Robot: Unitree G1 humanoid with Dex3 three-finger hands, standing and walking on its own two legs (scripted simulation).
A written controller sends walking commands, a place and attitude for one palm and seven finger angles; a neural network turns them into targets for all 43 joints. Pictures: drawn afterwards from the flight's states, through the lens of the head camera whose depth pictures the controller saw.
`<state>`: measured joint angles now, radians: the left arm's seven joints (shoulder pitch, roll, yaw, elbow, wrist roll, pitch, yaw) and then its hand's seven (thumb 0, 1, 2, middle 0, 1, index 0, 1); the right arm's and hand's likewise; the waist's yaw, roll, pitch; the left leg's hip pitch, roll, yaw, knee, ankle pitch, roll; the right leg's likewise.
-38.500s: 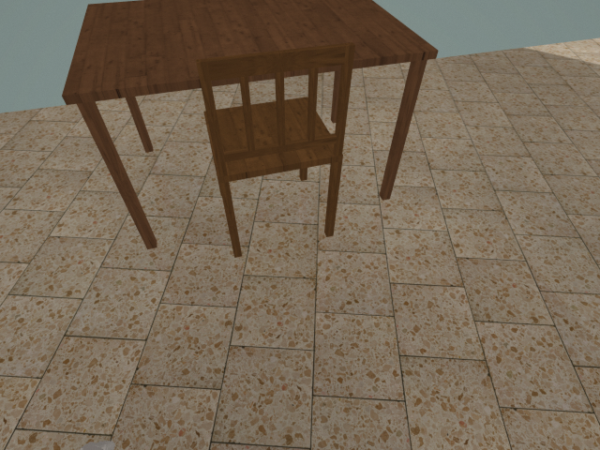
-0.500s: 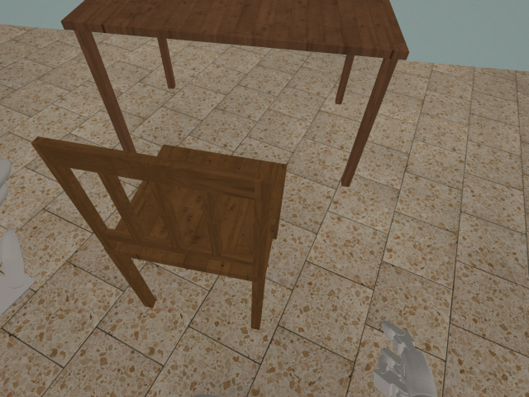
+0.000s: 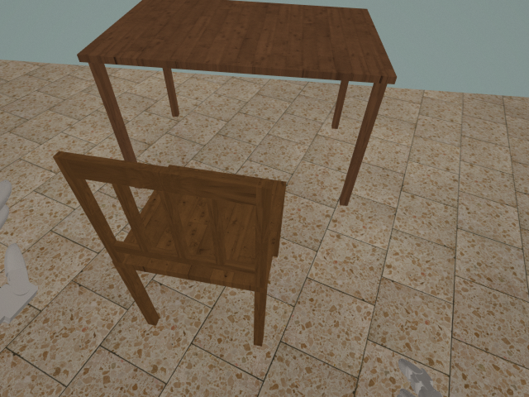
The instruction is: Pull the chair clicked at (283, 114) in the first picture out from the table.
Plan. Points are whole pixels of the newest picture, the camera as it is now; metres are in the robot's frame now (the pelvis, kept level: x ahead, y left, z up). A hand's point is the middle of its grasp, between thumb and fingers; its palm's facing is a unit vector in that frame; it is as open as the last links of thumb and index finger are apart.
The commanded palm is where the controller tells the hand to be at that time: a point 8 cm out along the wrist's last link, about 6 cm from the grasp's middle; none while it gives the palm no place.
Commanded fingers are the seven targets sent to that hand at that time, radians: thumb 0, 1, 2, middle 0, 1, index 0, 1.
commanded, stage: stop stepping back and stand still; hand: left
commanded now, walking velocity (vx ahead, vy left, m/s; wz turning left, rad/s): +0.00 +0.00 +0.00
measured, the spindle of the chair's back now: (175, 225) +0.50 +0.23 -0.12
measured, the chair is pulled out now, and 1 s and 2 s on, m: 0.59 0.59 0.59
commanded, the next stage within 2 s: let the arm hang, fingers relaxed in 0.02 s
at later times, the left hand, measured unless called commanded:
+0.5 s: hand out of the picture +0.05 +0.18 -0.17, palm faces +0.07 -0.98 -0.18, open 6.8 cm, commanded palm none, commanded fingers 0.00 0.90 0.90 -0.20 -0.30 -0.20 -0.30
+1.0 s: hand out of the picture -0.02 +0.14 -0.18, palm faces +0.07 -0.98 -0.16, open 7.4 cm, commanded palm none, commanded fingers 0.00 0.90 0.90 -0.20 -0.30 -0.20 -0.30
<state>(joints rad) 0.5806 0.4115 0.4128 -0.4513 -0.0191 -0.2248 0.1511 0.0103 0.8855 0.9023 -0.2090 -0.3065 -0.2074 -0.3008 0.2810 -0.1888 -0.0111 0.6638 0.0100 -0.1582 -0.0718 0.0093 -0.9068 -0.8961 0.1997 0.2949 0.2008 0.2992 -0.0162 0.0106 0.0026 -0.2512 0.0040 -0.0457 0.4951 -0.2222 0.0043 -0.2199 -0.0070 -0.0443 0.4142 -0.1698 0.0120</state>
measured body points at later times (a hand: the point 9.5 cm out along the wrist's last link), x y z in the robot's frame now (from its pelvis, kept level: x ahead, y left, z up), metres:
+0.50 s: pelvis +0.01 +0.00 +0.00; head +0.03 +0.02 +0.45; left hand +0.05 +0.23 -0.16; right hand +0.05 -0.24 -0.14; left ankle +0.03 +0.12 -0.74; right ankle +0.03 -0.13 -0.74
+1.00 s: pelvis +0.01 -0.01 +0.00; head +0.01 -0.02 +0.45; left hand -0.02 +0.19 -0.16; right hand -0.02 -0.20 -0.17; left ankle +0.03 +0.12 -0.74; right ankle +0.03 -0.13 -0.74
